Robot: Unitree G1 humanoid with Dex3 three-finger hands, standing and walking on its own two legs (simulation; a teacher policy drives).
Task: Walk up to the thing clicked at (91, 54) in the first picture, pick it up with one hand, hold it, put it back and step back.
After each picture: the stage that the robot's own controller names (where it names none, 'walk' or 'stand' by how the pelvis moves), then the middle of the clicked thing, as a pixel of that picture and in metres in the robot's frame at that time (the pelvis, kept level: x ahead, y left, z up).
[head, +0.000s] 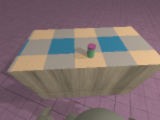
stand; (91, 51) +0.56 +0.00 +0.03
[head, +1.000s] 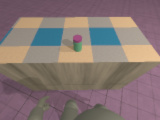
walk; (77, 43) +0.54 +0.11 +0.07
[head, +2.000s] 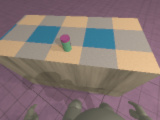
walk; (66, 43) +0.51 +0.22 +0.09
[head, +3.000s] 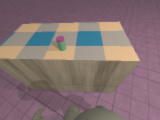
walk; (61, 43) +0.59 +0.26 +0.07
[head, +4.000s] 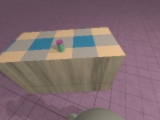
walk; (60, 46) +0.67 +0.30 +0.04
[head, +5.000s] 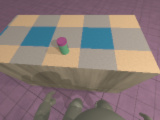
stand; (63, 46) +0.49 +0.20 +0.07
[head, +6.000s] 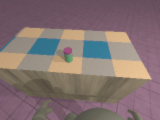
stand; (68, 55) +0.49 +0.18 +0.04
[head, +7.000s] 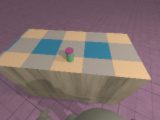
stand; (69, 55) +0.51 +0.18 +0.03
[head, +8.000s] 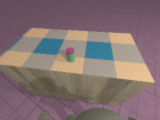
stand; (70, 55) +0.50 +0.17 +0.03
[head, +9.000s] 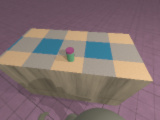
stand; (70, 54) +0.51 +0.18 +0.03
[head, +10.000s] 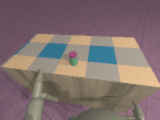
rise first; (73, 58) +0.48 +0.18 +0.04
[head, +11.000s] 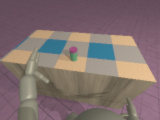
go down; (73, 54) +0.53 +0.16 +0.05
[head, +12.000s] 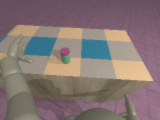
go down; (65, 56) +0.47 +0.17 +0.05
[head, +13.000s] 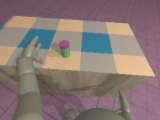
close in; (65, 49) +0.50 +0.16 +0.07
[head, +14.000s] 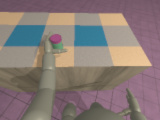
close; (57, 44) +0.50 +0.18 +0.10
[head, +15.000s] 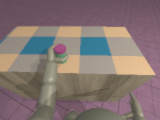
lift; (61, 54) +0.41 +0.18 +0.14
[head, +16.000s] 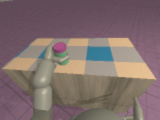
lift; (61, 54) +0.32 +0.17 +0.25
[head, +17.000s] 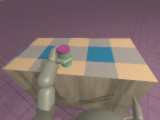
hold; (65, 56) +0.33 +0.16 +0.23
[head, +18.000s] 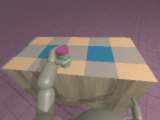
hold; (64, 57) +0.33 +0.17 +0.22
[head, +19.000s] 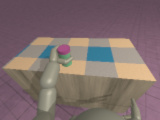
hold; (65, 56) +0.33 +0.15 +0.23
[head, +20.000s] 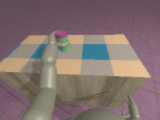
crouch; (62, 41) +0.44 +0.17 +0.25
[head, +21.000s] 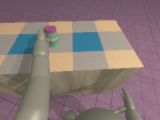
lower; (52, 36) +0.52 +0.19 +0.17
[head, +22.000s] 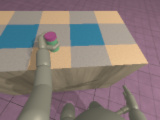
lower; (52, 42) +0.52 +0.18 +0.10
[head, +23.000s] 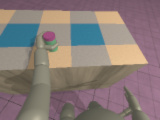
lower; (51, 42) +0.51 +0.20 +0.10
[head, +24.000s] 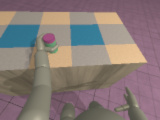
lower; (51, 44) +0.51 +0.19 +0.10
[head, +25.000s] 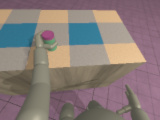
loosen; (50, 41) +0.52 +0.19 +0.10
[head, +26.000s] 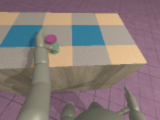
withdraw; (53, 44) +0.51 +0.19 +0.09
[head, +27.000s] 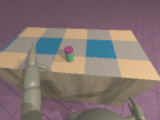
sink last; (69, 54) +0.48 +0.17 +0.07
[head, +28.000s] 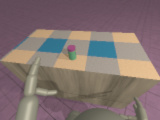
stand; (72, 52) +0.52 +0.19 +0.07
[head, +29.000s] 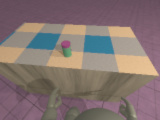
stand; (66, 49) +0.50 +0.19 +0.09
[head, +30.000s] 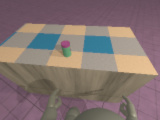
stand; (66, 49) +0.51 +0.19 +0.10
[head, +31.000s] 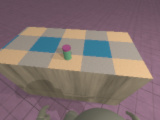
stand; (67, 52) +0.51 +0.20 +0.06
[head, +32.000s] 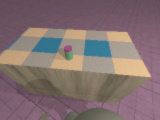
stand; (68, 53) +0.52 +0.19 +0.04
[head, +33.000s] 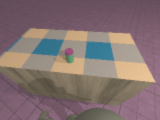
stand; (69, 56) +0.49 +0.18 +0.03
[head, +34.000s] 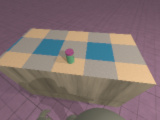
stand; (70, 56) +0.49 +0.17 +0.03
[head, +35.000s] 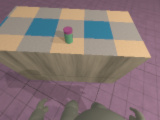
walk; (68, 35) +0.60 +0.18 +0.05
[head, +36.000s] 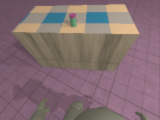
walk; (73, 20) +0.88 +0.21 +0.06
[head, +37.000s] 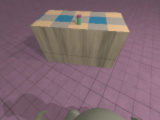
stand; (79, 19) +1.14 +0.19 +0.05
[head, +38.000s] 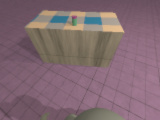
stand; (74, 20) +1.13 +0.18 +0.03
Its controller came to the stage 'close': yes
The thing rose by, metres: 0.21
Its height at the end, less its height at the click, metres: +0.00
